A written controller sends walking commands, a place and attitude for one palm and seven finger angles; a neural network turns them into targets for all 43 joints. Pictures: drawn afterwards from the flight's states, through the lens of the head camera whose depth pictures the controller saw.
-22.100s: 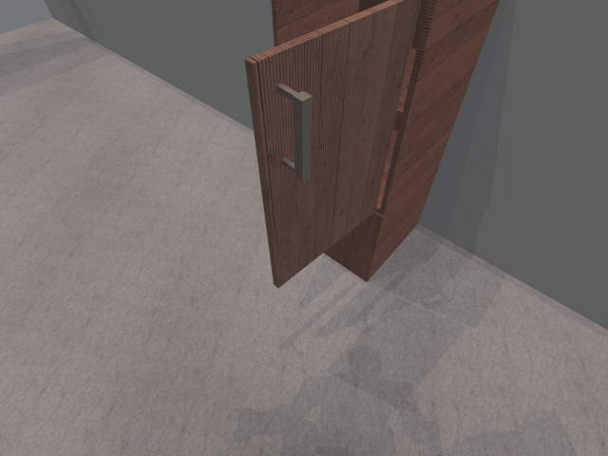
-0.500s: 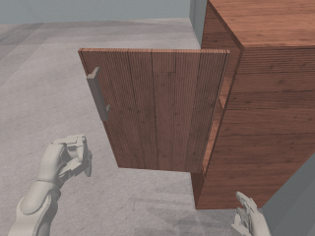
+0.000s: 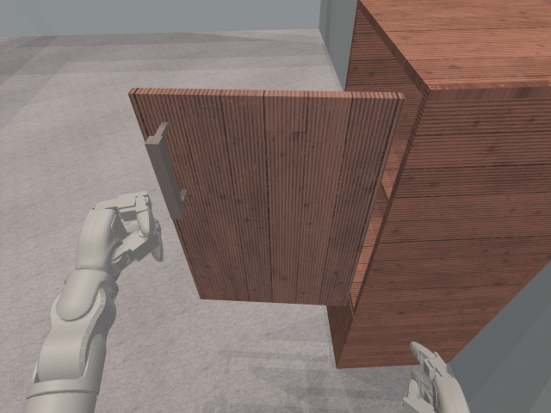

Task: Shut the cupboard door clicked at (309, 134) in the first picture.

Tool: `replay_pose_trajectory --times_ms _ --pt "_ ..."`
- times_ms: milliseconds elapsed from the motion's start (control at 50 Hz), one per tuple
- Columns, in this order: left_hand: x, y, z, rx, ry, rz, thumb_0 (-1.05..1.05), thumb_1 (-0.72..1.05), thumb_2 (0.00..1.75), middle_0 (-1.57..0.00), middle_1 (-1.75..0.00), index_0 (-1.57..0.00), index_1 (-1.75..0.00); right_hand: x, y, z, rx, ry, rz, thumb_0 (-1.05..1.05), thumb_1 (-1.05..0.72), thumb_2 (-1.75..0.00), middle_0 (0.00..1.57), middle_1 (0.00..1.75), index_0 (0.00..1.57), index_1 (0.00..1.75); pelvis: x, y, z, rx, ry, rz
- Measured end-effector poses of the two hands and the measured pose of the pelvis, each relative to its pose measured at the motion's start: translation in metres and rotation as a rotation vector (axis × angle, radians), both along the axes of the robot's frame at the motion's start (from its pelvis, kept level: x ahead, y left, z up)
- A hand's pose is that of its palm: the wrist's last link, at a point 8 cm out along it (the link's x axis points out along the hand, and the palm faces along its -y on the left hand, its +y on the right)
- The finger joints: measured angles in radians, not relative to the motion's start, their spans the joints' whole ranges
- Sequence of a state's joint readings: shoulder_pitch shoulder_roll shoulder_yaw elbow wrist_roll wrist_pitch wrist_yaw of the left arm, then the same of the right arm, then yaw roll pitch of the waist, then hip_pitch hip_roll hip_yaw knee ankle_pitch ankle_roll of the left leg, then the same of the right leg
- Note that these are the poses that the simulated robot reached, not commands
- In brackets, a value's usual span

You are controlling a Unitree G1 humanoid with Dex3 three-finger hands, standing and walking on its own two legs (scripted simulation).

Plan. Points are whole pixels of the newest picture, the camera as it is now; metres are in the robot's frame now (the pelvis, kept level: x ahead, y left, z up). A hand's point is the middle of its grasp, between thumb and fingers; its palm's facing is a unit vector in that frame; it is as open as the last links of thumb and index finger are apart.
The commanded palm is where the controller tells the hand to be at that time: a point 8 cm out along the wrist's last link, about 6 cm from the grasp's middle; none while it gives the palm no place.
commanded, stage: bring the fist close to the handle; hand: left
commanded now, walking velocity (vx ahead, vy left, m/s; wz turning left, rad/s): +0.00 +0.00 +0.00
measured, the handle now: (171, 173) +0.44 +0.21 +0.13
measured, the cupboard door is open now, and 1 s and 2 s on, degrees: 84 84 67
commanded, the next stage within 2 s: push the door shut along its arc in 0.76 s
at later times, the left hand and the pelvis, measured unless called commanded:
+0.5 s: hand (176, 216) +0.35 +0.18 +0.12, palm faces +0.07 -1.00 -0.04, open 3.1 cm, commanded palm +0.31 +0.22 +0.14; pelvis +0.01 -0.01 +0.00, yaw -1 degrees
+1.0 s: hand (174, 212) +0.35 +0.18 +0.13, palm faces +0.06 -1.00 -0.05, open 3.1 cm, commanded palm +0.33 +0.23 +0.14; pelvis +0.00 -0.01 +0.00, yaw +0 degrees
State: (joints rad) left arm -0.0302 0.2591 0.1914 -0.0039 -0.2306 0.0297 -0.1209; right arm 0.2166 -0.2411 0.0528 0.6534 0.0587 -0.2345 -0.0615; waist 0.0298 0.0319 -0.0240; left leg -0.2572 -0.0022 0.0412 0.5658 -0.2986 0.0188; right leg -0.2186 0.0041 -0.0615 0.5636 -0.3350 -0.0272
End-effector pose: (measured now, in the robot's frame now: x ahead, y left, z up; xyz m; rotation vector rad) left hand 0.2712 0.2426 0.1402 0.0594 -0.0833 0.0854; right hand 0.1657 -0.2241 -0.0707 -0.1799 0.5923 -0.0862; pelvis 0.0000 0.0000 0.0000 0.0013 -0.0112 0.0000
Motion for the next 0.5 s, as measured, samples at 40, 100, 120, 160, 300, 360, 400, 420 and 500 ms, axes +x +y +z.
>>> replay_pose_trajectory --times_ms 40,100,120,160,300,360,400,420,500 --pt "0.006 -0.002 -0.005 -0.001 0.036 -0.014 0.02 0.9 0.9 -1.3 -1.5 -1.3 -1.5 0.001 0.0 -0.002 0.001 0.01 -0.003 0.01 -0.9 -0.89 0.2 0.3 0.2 0.3 0.0 0.001 0.0 -0.002 0.001 0.003" --pt "0.016 -0.008 -0.014 -0.009 0.091 -0.038 0.02 0.9 0.9 -1.3 -1.5 -1.3 -1.5 0.001 -0.001 -0.005 0.0 0.026 -0.011 0.01 -0.9 -0.89 0.2 0.3 0.2 0.3 0.0 0.001 0.0 -0.001 0.006 0.005" --pt "0.019 -0.01 -0.015 -0.011 0.099 -0.043 0.02 0.9 0.9 -1.3 -1.5 -1.3 -1.5 0.001 -0.002 -0.006 -0.001 0.032 -0.014 0.01 -0.9 -0.89 0.2 0.3 0.2 0.3 0.0 0.001 0.001 0.0 0.008 0.004" --pt "0.025 -0.013 -0.015 -0.013 0.092 -0.044 0.02 0.9 0.9 -1.3 -1.5 -1.3 -1.5 0.0 -0.003 -0.006 -0.002 0.041 -0.019 0.01 -0.9 -0.89 0.2 0.3 0.2 0.3 0.001 0.0 0.001 0.002 0.013 0.0" --pt "0.046 -0.011 0.004 -0.016 0.006 -0.016 0.02 0.9 0.9 -1.3 -1.5 -1.3 -1.5 -0.005 -0.008 -0.007 0.004 0.065 -0.034 0.01 -0.9 -0.89 0.2 0.3 0.2 0.3 0.006 -0.004 0.002 0.004 0.021 -0.009" --pt "0.053 -0.008 -0.001 -0.016 0.052 -0.01 0.02 0.9 0.9 -1.3 -1.5 -1.3 -1.5 -0.008 -0.013 -0.009 0.007 0.083 -0.048 0.01 -0.9 -0.89 0.2 0.3 0.2 0.3 0.007 -0.005 0.002 0.004 0.023 -0.009" --pt "0.056 -0.007 -0.008 -0.02 0.091 -0.011 0.02 0.9 0.9 -1.3 -1.5 -1.3 -1.5 -0.01 -0.016 -0.01 0.006 0.094 -0.058 0.01 -0.9 -0.89 0.2 0.3 0.2 0.3 0.007 -0.005 0.002 0.004 0.026 -0.009" --pt "0.056 -0.008 -0.011 -0.021 0.105 -0.012 0.02 0.9 0.9 -1.3 -1.5 -1.3 -1.5 -0.012 -0.018 -0.011 0.004 0.1 -0.062 0.01 -0.9 -0.89 0.2 0.3 0.2 0.3 0.007 -0.005 0.002 0.004 0.027 -0.01" --pt "0.053 -0.01 -0.014 -0.024 0.094 -0.013 0.02 0.9 0.9 -1.3 -1.5 -1.3 -1.5 -0.016 -0.024 -0.012 -0.008 0.114 -0.072 0.01 -0.9 -0.89 0.2 0.3 0.2 0.3 0.007 -0.007 0.002 0.006 0.03 -0.014"
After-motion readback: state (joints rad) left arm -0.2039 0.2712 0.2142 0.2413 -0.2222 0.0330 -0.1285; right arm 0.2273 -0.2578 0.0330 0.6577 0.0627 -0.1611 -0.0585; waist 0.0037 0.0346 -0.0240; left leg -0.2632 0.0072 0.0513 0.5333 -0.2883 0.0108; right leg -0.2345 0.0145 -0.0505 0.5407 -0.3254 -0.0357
